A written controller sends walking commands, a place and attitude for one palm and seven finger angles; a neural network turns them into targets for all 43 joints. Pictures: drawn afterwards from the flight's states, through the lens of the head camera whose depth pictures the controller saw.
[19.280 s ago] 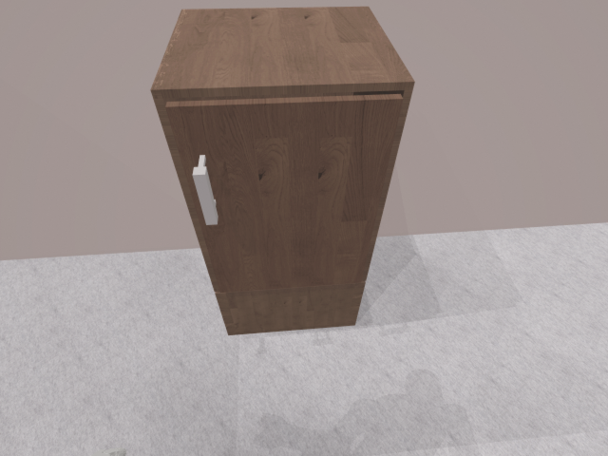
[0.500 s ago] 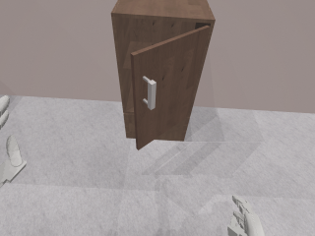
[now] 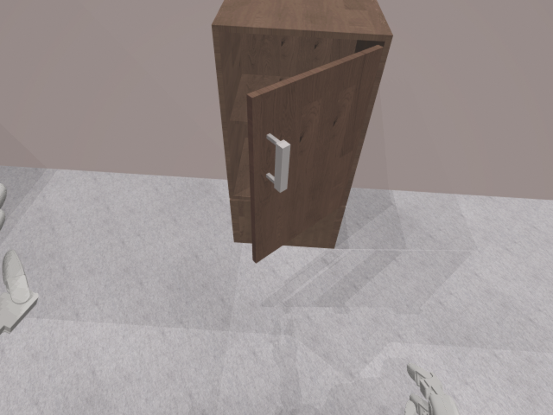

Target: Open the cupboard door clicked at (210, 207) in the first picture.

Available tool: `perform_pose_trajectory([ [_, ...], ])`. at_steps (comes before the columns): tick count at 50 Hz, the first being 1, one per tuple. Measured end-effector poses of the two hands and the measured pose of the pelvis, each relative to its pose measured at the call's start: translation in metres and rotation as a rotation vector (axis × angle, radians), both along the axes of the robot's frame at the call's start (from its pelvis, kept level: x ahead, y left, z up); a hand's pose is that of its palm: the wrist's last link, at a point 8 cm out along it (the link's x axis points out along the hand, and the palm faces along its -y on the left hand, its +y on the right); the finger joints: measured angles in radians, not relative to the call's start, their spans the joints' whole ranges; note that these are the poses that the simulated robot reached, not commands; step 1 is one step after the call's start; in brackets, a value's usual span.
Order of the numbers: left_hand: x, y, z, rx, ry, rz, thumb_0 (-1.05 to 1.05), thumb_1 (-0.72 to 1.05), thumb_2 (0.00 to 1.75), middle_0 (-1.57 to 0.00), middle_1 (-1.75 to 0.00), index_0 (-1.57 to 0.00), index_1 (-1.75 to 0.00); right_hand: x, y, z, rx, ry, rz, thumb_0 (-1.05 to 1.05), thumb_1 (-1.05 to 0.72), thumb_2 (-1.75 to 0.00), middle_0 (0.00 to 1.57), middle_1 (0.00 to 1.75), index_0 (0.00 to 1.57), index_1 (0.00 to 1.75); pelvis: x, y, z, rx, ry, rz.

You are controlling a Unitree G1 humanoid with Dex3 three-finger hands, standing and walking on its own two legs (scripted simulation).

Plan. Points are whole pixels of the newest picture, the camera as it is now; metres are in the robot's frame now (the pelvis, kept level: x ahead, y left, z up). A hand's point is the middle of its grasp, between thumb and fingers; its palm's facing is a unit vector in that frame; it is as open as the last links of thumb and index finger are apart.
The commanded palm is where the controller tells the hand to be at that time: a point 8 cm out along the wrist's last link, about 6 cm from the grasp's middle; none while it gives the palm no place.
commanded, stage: stop stepping back and stand still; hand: left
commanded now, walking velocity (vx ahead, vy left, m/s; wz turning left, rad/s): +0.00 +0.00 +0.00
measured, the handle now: (276, 162) +0.65 +0.04 -0.03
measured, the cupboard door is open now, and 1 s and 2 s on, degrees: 43 43 43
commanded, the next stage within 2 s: let the arm hang, fingers relaxed in 0.02 s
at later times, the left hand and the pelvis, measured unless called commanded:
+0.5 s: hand out of the picture +0.02 +0.17 -0.18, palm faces +0.03 -0.98 -0.18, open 7.1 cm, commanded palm none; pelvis +0.00 -0.01 -0.01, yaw +2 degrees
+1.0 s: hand out of the picture +0.06 +0.19 -0.16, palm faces +0.05 -0.96 -0.27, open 7.4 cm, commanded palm none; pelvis +0.02 -0.02 +0.00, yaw +2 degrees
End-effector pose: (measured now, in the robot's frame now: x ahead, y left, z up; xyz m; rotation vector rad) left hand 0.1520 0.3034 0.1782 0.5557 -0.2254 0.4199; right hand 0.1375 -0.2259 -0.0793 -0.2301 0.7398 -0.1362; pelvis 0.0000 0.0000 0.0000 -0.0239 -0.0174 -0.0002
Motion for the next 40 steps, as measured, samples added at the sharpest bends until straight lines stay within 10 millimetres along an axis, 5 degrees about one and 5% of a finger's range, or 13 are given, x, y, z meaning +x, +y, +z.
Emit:
perform_pose_trajectory([
  [7,0.011,0.007,-0.032,-0.062,0.114,0.02,0.01,0.89,0.9,-0.2,-0.3,-0.21,-0.3,0.014,-0.003,-0.002,0.007,-0.01,0.007,0.01,-0.9,-0.9,0.2,0.3,0.21,0.3,0.004,0.004,0.0,-0.002,0.023,0.001],
  [12,0.018,0.002,-0.169,-0.263,0.676,0.046,0.0,0.9,0.9,-0.2,-0.3,-0.2,-0.3,0.012,-0.016,-0.033,0.022,0.135,0.047,0.01,-0.9,-0.9,0.2,0.3,0.21,0.3,0.0,0.008,-0.008,0.012,0.036,0.017],
  [16,-0.026,-0.037,-0.264,-0.426,1.083,0.05,0.01,0.9,0.9,-0.19,-0.3,-0.2,-0.3,-0.011,-0.027,-0.044,0.009,0.24,0.009,0.0,-0.9,-0.9,0.2,0.3,0.21,0.3,-0.001,0.004,-0.011,0.024,0.024,0.009],
  [20,-0.083,-0.082,-0.316,-0.581,1.337,0.049,0.01,0.91,0.9,-0.2,-0.3,-0.2,-0.3,-0.047,-0.037,-0.045,-0.024,0.381,-0.02,0.0,-0.9,-0.9,0.2,0.3,0.21,0.3,0.0,-0.003,-0.009,0.026,0.011,0.015],
  [24,-0.125,-0.083,-0.33,-0.643,1.437,0.149,0.0,0.97,0.9,-0.21,-0.3,-0.21,-0.3,-0.082,-0.042,-0.048,-0.042,0.526,-0.036,0.0,-0.9,-0.9,0.2,0.3,0.21,0.3,0.0,-0.011,-0.006,0.019,0.009,0.029],
  [30,-0.166,-0.069,-0.322,-0.635,1.539,0.266,0.0,0.95,0.9,-0.2,-0.3,-0.21,-0.3,-0.111,-0.041,-0.057,-0.012,0.635,-0.061,0.0,-0.9,-0.9,0.2,0.3,0.2,0.3,0.003,-0.014,-0.003,0.014,0.005,0.035],
  [35,-0.172,-0.055,-0.311,-0.6,1.548,0.331,0.01,0.92,0.9,-0.2,-0.3,-0.2,-0.3,-0.115,-0.034,-0.066,0.029,0.648,-0.064,0.0,-0.91,-0.9,0.2,0.3,0.2,0.3,0.007,-0.015,-0.001,0.017,-0.003,0.034],
  [40,-0.154,-0.05,-0.304,-0.572,1.503,0.335,0.01,0.91,0.9,-0.2,-0.3,-0.2,-0.3,-0.108,-0.029,-0.071,0.058,0.629,-0.059,0.0,-0.91,-0.9,0.2,0.3,0.21,0.3,0.01,-0.017,0.0,0.022,-0.012,0.032],
])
